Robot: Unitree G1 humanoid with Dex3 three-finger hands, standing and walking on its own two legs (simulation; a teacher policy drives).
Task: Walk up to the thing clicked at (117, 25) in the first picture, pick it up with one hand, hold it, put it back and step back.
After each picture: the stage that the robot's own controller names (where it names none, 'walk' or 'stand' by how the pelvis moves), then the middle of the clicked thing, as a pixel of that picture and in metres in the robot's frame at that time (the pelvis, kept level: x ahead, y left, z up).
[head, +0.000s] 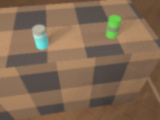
stand; (113, 27) +0.76 -0.15 -0.06
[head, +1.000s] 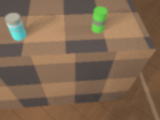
walk; (99, 20) +0.71 -0.05 -0.03
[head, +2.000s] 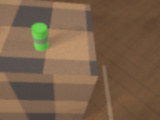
walk; (40, 37) +0.58 +0.21 -0.03
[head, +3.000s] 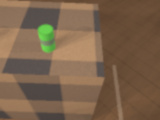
stand; (47, 39) +0.58 +0.18 -0.03
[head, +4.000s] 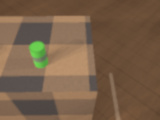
stand; (39, 55) +0.53 +0.22 -0.06
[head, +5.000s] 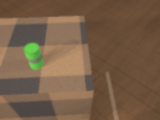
stand; (34, 56) +0.52 +0.24 -0.06
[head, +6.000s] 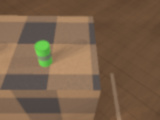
stand; (44, 54) +0.54 +0.20 -0.06
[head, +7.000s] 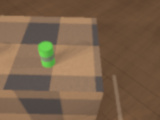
stand; (47, 55) +0.54 +0.19 -0.06
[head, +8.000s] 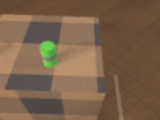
rise first; (48, 54) +0.54 +0.18 -0.06
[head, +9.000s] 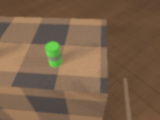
rise first; (54, 54) +0.55 +0.19 -0.06
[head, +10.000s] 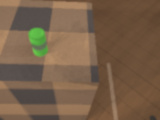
go down; (38, 42) +0.56 +0.18 -0.04
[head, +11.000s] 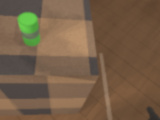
go down; (30, 30) +0.55 +0.18 +0.00
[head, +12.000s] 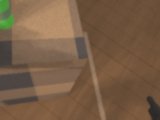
close in; out of the picture +0.56 +0.20 +0.04
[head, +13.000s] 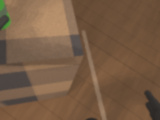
close; out of the picture +0.56 +0.19 +0.05
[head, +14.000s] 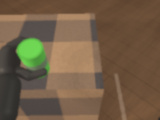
lift; (35, 59) +0.35 +0.15 +0.15
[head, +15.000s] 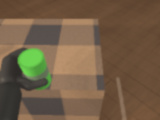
hold; (36, 70) +0.31 +0.15 +0.14
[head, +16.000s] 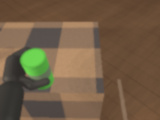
hold; (38, 70) +0.32 +0.14 +0.14
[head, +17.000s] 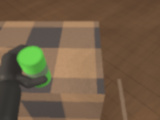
hold; (36, 68) +0.32 +0.15 +0.14
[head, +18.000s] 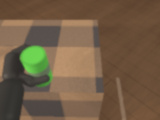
crouch; (38, 67) +0.33 +0.15 +0.13
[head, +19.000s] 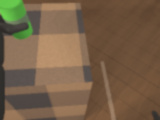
crouch; (16, 18) +0.48 +0.18 +0.17
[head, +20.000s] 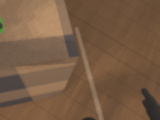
lower; out of the picture +0.53 +0.19 +0.05
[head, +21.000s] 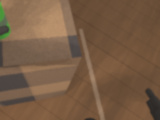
lower; out of the picture +0.52 +0.18 +0.04
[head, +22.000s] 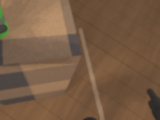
lower; out of the picture +0.52 +0.19 +0.04
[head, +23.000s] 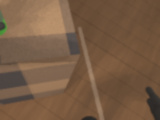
lower; out of the picture +0.53 +0.19 +0.05
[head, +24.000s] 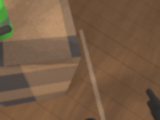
loosen; out of the picture +0.53 +0.18 +0.04
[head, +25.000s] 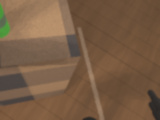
withdraw; out of the picture +0.52 +0.18 +0.04
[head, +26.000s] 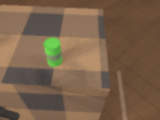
sink last; (53, 52) +0.50 +0.15 -0.01
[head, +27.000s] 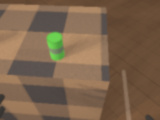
stand; (56, 46) +0.54 +0.16 -0.01
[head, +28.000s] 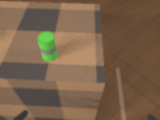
stand; (48, 47) +0.51 +0.17 +0.00
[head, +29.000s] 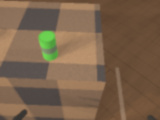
stand; (48, 46) +0.52 +0.17 +0.01
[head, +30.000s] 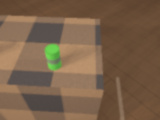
stand; (53, 57) +0.53 +0.16 -0.06
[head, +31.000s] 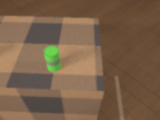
stand; (52, 59) +0.52 +0.16 -0.06
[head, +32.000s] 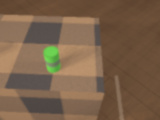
stand; (52, 60) +0.51 +0.16 -0.06
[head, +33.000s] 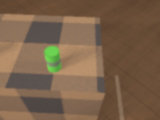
walk; (53, 59) +0.51 +0.16 -0.06
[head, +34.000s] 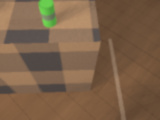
walk; (48, 13) +0.67 +0.19 -0.03
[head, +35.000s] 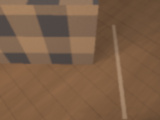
walk; out of the picture +1.02 +0.19 -0.04
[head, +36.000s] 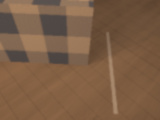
stand; out of the picture +1.16 +0.17 -0.04
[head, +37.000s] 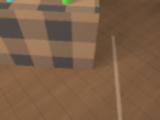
stand; out of the picture +1.12 +0.15 -0.06
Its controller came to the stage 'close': yes
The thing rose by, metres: 0.22
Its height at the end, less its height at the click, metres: +0.00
